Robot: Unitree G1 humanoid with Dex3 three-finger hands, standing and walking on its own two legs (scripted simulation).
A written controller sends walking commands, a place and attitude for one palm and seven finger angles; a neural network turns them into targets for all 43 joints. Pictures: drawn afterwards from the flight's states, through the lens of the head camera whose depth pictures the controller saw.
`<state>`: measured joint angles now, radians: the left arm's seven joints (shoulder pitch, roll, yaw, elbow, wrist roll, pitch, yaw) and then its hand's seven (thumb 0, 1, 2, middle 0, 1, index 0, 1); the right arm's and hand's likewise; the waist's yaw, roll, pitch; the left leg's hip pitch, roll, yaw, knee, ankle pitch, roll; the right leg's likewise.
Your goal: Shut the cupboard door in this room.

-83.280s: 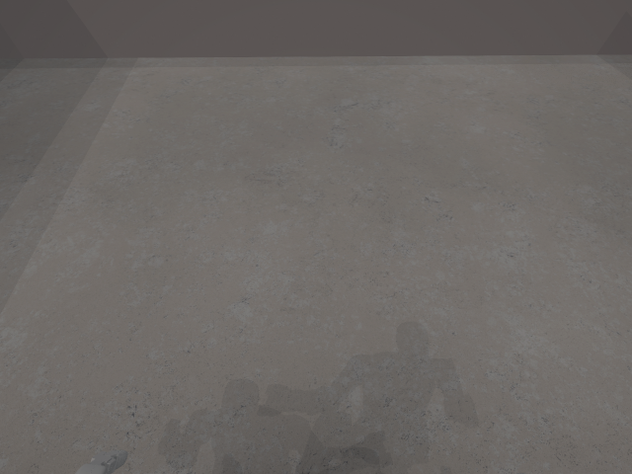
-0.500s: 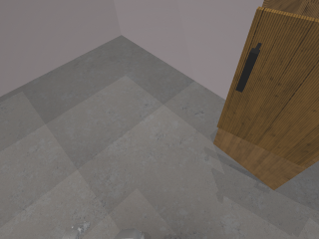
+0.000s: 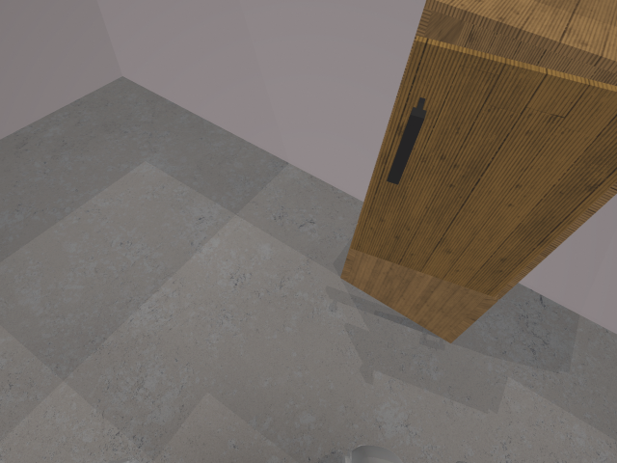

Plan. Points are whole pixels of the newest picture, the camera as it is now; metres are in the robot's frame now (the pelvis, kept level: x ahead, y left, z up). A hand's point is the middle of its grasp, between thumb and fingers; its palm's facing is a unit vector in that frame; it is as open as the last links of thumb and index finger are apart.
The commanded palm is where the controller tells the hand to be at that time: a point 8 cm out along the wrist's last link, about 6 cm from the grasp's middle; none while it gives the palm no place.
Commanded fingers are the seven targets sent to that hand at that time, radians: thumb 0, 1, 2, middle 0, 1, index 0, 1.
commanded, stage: turn to face it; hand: left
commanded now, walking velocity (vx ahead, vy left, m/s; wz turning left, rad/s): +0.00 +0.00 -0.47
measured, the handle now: (407, 142) +0.66 -0.13 +0.02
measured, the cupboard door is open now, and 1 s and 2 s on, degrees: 13 13 13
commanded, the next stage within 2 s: take the last steps up to it in 0.36 s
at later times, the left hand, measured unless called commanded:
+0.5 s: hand out of the picture +0.13 +0.11 -0.16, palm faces -0.20 -0.95 -0.23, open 7.4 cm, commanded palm none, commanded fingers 0.00 0.90 0.90 -0.20 -0.30 -0.20 -0.30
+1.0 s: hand (243, 410) +0.21 +0.11 -0.18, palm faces -0.32 -0.94 -0.16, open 7.4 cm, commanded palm none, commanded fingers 0.00 0.90 0.90 -0.20 -0.30 -0.20 -0.30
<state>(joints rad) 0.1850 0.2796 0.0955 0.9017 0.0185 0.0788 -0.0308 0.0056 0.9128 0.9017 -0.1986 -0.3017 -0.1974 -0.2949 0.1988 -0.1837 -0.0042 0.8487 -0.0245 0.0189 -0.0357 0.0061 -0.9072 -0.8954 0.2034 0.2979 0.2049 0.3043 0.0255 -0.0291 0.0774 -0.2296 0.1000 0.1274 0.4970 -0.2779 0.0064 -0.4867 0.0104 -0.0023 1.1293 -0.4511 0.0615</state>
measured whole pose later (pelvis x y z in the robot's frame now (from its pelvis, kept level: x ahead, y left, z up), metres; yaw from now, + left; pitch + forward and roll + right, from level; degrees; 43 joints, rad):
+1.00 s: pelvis +0.10 -0.06 +0.00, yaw -20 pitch +1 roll -2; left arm 0.23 0.24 0.08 1.01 0.03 0.05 -0.03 0.00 0.92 0.90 -0.20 -0.30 -0.19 -0.29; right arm 0.41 -0.13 0.00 1.02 -0.03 -0.03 -0.05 0.01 -0.91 -0.90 0.20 0.30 0.20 0.30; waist -0.01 -0.05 0.04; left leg -0.06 0.09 0.17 0.37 -0.32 -0.02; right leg -0.59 -0.03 0.00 1.06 -0.21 0.02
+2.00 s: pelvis +0.15 -0.08 -0.01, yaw -22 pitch -2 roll +1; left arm 0.30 0.21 0.02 0.97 0.03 0.05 0.03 0.00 0.91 0.90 -0.20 -0.30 -0.20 -0.30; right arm 0.24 -0.17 -0.03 0.89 -0.02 0.03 -0.02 0.00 -0.93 -0.90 0.20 0.30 0.20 0.30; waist 0.02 0.02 0.01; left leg -0.22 -0.04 0.07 0.54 -0.29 0.05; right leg -0.34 -0.05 0.01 0.62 -0.31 0.00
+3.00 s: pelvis +0.18 -0.10 +0.00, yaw -21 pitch +0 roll +0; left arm 0.25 0.17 -0.02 1.09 0.01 -0.01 0.04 0.01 0.93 0.90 -0.20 -0.30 -0.20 -0.30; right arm 0.26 -0.16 0.00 1.10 0.00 -0.02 -0.04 0.01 -0.92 -0.90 0.20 0.30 0.20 0.30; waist 0.00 0.00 0.03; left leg -0.14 -0.02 0.04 0.41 -0.27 0.02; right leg -0.22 0.02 0.04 0.45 -0.22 -0.01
